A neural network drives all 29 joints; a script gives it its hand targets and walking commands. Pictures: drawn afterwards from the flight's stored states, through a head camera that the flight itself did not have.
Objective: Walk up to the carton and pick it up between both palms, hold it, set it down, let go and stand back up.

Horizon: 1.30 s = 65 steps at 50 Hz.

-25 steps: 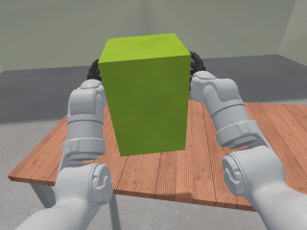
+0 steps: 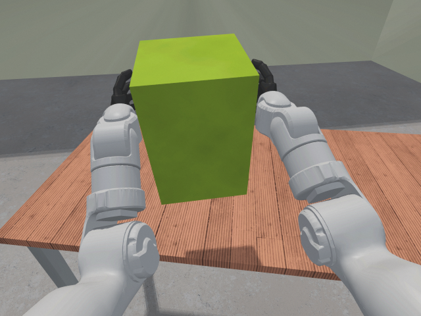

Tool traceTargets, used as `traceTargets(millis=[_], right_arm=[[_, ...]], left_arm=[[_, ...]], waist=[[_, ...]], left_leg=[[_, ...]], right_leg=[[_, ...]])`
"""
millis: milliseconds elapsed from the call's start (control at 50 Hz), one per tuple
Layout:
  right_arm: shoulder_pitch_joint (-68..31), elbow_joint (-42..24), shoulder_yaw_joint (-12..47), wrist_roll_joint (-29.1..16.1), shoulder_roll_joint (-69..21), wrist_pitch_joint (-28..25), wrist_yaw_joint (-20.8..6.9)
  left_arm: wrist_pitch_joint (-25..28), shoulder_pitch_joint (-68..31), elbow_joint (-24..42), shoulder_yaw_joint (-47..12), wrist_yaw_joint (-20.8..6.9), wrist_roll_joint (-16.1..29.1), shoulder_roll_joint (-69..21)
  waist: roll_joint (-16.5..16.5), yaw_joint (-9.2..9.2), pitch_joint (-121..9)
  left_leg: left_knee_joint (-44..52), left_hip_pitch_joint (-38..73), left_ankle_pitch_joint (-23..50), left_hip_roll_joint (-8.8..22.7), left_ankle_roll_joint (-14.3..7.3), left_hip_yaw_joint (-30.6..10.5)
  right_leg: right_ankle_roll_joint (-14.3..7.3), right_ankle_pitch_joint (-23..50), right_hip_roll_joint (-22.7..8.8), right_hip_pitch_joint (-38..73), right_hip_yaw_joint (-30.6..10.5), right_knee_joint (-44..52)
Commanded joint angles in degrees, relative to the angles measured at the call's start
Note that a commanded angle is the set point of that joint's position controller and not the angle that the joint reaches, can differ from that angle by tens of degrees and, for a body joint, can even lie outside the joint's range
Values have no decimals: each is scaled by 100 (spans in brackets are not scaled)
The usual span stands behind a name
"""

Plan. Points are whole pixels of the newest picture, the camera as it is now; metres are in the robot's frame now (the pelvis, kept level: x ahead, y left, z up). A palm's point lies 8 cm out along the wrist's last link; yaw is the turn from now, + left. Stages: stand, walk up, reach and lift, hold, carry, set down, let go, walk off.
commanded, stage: set down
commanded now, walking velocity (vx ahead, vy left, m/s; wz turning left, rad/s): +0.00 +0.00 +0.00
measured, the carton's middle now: (196, 122) +0.37 +0.00 +0.25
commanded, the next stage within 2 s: none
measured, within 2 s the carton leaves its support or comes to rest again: neither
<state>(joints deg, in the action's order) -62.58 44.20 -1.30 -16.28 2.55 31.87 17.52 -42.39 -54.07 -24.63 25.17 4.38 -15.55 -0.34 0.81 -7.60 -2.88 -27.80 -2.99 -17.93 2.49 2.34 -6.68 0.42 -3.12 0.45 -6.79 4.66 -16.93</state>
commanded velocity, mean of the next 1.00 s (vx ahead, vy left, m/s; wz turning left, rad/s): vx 0.00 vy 0.00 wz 0.00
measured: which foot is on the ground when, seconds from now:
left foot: down 0.00-1.00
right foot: down 0.00-1.00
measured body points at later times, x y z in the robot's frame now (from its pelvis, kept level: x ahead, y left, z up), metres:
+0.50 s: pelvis -0.02 -0.01 +0.00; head -0.05 +0.00 +0.45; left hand +0.40 +0.12 +0.19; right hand +0.40 -0.14 +0.18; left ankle -0.02 +0.14 -0.74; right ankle +0.08 -0.13 -0.74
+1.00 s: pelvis -0.01 -0.02 +0.00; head -0.03 -0.01 +0.45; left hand +0.40 +0.11 +0.17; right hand +0.40 -0.15 +0.16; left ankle -0.02 +0.14 -0.74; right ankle +0.08 -0.13 -0.74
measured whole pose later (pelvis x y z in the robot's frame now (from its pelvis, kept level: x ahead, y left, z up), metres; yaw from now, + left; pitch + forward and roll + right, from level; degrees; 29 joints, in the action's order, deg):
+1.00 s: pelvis -0.01 -0.02 +0.00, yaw -1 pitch -3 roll -1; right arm -46.9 43.7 -1.1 -9.8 1.5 15.7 8.6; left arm -31.3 -39.4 -20.6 18.1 12.6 -13.4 -6.2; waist 0.1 -4.3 -0.7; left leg -26.0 -7.2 -16.1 2.7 3.5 -6.4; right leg -0.9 -3.1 0.6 -12.9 4.3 -18.9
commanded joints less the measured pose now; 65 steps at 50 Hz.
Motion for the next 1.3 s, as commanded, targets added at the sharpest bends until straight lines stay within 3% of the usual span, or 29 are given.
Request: traceTargets(millis=[0,20,40,180,200,260,300,320,360,400,420,460,620,640,700,760,780,820,840,880,900,1000,1040,1060,1100,1160,1220,1260,1280], right_arm=[[-4932,-1798,1264,-218,-3905,-1068,-828],[-4964,-1345,992,-10,-3864,-1137,-894],[-4701,-1383,981,91,-3906,-1311,-994],[-5070,-1876,1096,456,-3701,-2123,-1253],[-4914,-1351,958,535,-3636,-2093,-1282],[-5114,-1506,919,634,-3622,-2276,-1341],[-5141,-1646,1062,646,-3768,-2322,-1383],[-5254,-2271,1336,437,-3895,-2442,-1385],[-5095,-2081,1384,462,-3764,-2408,-1376],[-4778,-1581,1364,483,-3800,-2275,-1355],[-4927,-2050,1585,393,-3939,-2317,-1360],[-4649,-1385,1350,461,-3686,-2148,-1378],[-4466,-2229,1719,222,-3972,-2158,-1302],[-4458,-1769,1570,304,-3774,-2042,-1316],[-4144,-1920,1727,215,-3826,-2077,-1346],[-4199,-2270,1840,181,-3902,-2097,-1373],[-3936,-2151,1843,212,-3864,-2066,-1362],[-3988,-2436,1892,222,-3850,-2154,-1410],[-3679,-1923,1677,353,-3693,-2075,-1406],[-3831,-2429,1842,265,-3790,-2197,-1424],[-3570,-1831,1632,451,-3695,-2106,-1442],[-3558,-2081,1685,372,-3707,-2320,-1600],[-3535,-1490,1330,634,-3464,-2260,-1633],[-3349,-2030,1528,489,-3551,-2389,-1640],[-3427,-1755,1368,626,-3394,-2345,-1622],[-3585,-1912,1387,594,-3471,-2441,-1713],[-3423,-1880,1490,566,-3363,-2461,-1753],[-3354,-2100,1609,476,-3451,-2492,-1757],[-3321,-2094,1672,443,-3432,-2488,-1760]], left_arm=[[738,-5599,944,-2558,-804,684,-3737],[799,-5643,417,-2464,-790,601,-3694],[887,-5401,789,-2494,-733,554,-3760],[1398,-5397,1058,-3801,-327,1140,-4638],[1392,-5190,623,-3588,-322,1013,-4585],[1541,-5328,570,-3806,-247,1160,-4608],[1693,-5170,564,-3848,-174,1195,-4581],[1774,-5223,1165,-4228,-105,1458,-4699],[1828,-5082,1077,-4336,-9,1484,-4837],[1801,-5079,815,-4089,-7,1380,-4672],[1802,-5031,1118,-4138,-10,1477,-4745],[1698,-4771,474,-3752,-45,1251,-4449],[1599,-4208,1124,-3667,-151,1174,-4465],[1528,-4183,494,-3374,-192,1037,-4312],[1452,-3817,892,-3329,-194,1001,-4192],[1499,-3965,1336,-3597,-136,1088,-4381],[1492,-3926,1442,-3663,-160,1100,-4316],[1559,-3901,1763,-3767,-89,1170,-4467],[1477,-3692,1247,-3591,-109,1008,-4278],[1540,-3776,1839,-3997,-60,1198,-4443],[1527,-3689,1301,-3782,-79,1052,-4293],[1594,-3669,1908,-4206,88,1246,-4625],[1558,-3690,1220,-3974,76,1122,-4519],[1601,-3380,1951,-4316,119,1234,-4731],[1539,-3400,1252,-4130,68,1141,-4545],[1662,-3445,1747,-4461,153,1333,-4815],[1586,-3005,1476,-4367,194,1269,-4823],[1681,-3241,2230,-4705,280,1467,-4917],[1632,-3043,1921,-4605,298,1395,-4944]], waist=[[191,167,-2910],[337,109,-2611],[291,219,-2824],[621,-114,-3691],[611,-82,-3019],[529,-61,-3204],[452,139,-3737],[430,106,-4345],[554,-8,-4417],[435,33,-3749],[408,175,-4145],[187,196,-3213],[-88,351,-3864],[-119,308,-3226],[-240,487,-3402],[-197,500,-3691],[-186,333,-3588],[-83,453,-3962],[-106,318,-3319],[37,356,-3888],[88,311,-3352],[291,332,-3716],[279,170,-3074],[414,247,-3816],[265,88,-3131],[343,144,-3489],[296,213,-3410],[256,148,-3996],[328,221,-3699]], left_leg=[[673,-825,1926,-677,123,502],[811,-1010,1354,-660,87,484],[809,-1025,1523,-624,95,466],[597,-350,1941,-652,309,361],[748,-638,1545,-639,268,367],[803,-694,1098,-631,245,403],[714,-794,1027,-668,185,432],[593,-584,1573,-695,260,371],[517,-508,1622,-681,316,360],[628,-754,1299,-673,274,364],[583,-782,1430,-658,237,375],[838,-1251,766,-658,130,349],[639,-1048,1485,-762,84,395],[797,-1238,1018,-776,1,391],[719,-1039,1423,-786,2,446],[666,-1000,1633,-782,50,418],[696,-968,1602,-814,55,412],[583,-823,1846,-719,76,411],[697,-809,1559,-720,71,440],[572,-724,1837,-670,131,433],[719,-862,1400,-680,96,431],[591,-586,1858,-605,189,353],[739,-790,1283,-589,151,377],[640,-457,1901,-555,247,425],[680,-761,1510,-623,205,406],[590,-609,1776,-526,250,331],[560,-551,1982,-500,260,373],[450,-278,2339,-530,332,353],[430,-374,2393,-531,313,366]], right_leg=[[270,768,518,2425,125,-187],[245,234,452,2164,133,-76],[216,307,492,2368,203,-141],[82,569,497,1817,343,-180],[62,170,422,1646,325,-101],[95,-147,389,1606,310,-165],[75,-62,329,1755,252,-232],[106,463,391,1904,245,-388],[51,434,385,1689,231,-369],[84,184,335,1649,171,-251],[85,330,346,1892,79,-345],[137,-190,279,1803,25,-207],[306,1041,298,2409,-86,-400],[310,586,222,2215,-98,-253],[368,1098,271,2350,-74,-338],[382,1237,339,2354,-83,-401],[404,1297,322,2348,-51,-404],[350,1353,369,2279,-39,-457],[343,1057,352,2022,8,-300],[299,1245,392,2118,-19,-431],[280,724,329,1901,2,-252],[162,667,437,1715,97,-310],[141,129,343,1394,57,-169],[138,687,443,1669,134,-311],[135,414,376,1465,71,-188],[60,523,408,1410,113,-249],[30,647,441,1436,76,-262],[77,1029,532,1525,94,-376],[32,1082,497,1447,76,-343]])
